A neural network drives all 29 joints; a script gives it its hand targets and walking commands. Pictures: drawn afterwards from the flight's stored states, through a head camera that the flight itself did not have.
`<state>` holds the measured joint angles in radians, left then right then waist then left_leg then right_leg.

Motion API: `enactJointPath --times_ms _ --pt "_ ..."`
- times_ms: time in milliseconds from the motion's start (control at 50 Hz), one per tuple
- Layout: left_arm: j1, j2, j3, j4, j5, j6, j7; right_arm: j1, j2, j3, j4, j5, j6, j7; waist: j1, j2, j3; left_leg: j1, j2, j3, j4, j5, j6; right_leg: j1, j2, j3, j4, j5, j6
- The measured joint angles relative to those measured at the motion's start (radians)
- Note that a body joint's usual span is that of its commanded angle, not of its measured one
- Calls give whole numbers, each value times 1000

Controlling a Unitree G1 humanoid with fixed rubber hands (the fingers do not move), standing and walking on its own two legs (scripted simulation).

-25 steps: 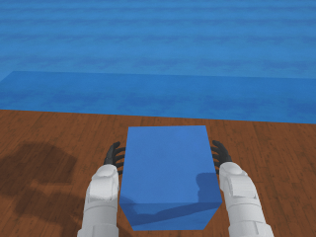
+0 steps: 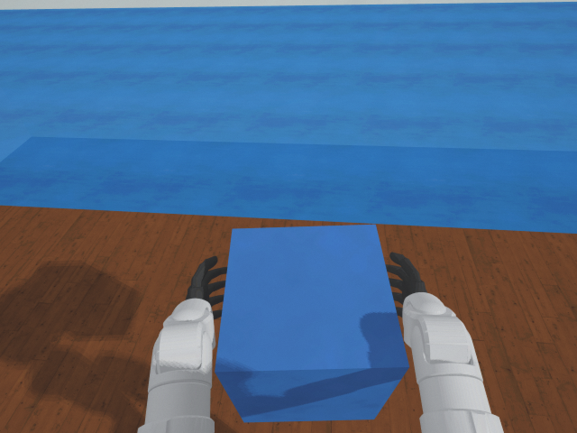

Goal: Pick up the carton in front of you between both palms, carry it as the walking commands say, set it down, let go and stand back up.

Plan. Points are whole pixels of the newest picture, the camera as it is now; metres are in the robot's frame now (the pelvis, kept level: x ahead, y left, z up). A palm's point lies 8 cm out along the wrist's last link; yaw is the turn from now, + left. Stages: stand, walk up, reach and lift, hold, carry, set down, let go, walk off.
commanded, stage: hold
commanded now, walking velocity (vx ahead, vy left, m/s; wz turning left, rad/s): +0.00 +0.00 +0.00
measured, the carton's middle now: (306, 328) +0.28 +0.00 -0.02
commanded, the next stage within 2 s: carry in 0.98 s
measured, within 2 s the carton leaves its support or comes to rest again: neither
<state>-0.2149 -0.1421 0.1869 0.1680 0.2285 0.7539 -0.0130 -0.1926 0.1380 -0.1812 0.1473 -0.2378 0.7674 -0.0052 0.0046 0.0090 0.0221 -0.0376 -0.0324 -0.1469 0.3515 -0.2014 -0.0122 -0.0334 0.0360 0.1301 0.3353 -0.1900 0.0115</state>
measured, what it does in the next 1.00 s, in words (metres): stands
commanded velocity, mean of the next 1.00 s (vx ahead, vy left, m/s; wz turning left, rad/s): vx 0.03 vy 0.00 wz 0.00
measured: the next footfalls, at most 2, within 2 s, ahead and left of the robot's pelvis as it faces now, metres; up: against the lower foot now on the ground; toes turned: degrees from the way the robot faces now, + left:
left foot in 1.62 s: +0.39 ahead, +0.11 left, +0.00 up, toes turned +12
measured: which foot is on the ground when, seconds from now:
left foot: down 0.00-1.00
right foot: down 0.00-1.00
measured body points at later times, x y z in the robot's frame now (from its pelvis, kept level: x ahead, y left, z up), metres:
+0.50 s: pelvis -0.02 +0.01 +0.00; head -0.06 +0.00 +0.45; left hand +0.29 +0.15 +0.04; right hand +0.28 -0.15 +0.04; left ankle +0.00 +0.13 -0.75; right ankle +0.00 -0.13 -0.75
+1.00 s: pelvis +0.00 +0.00 +0.00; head -0.04 +0.00 +0.45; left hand +0.30 +0.15 +0.04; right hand +0.29 -0.16 +0.03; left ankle +0.00 +0.13 -0.75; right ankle +0.01 -0.13 -0.75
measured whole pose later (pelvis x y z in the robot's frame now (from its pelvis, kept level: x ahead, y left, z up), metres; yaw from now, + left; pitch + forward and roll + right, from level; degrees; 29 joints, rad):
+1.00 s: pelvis +0.00 +0.00 +0.00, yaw +0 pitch -5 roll +0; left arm -0.24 -0.15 0.21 0.19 0.24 0.76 -0.01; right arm -0.22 0.14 -0.20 0.17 -0.26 0.77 0.01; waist 0.00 0.01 0.01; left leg -0.09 -0.03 -0.12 0.41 -0.22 -0.01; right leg -0.08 0.03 0.12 0.39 -0.21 0.01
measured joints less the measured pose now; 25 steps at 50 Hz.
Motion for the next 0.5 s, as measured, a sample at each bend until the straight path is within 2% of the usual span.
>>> enactJointPath --times_ms 100,500 --pt "-12 -2 14 3 2 7 0 -16 3 -7 17 -3 -3 3 -9 2 11 -9 -2 -4 23 -5 0 -3 0 -7 13 -2 0" --pt "-82 -19 65 74 30 -5 -9 -80 10 -64 75 -30 -8 21 -2 -4 18 -12 -8 18 36 2 5 -17 -4 7 43 0 8"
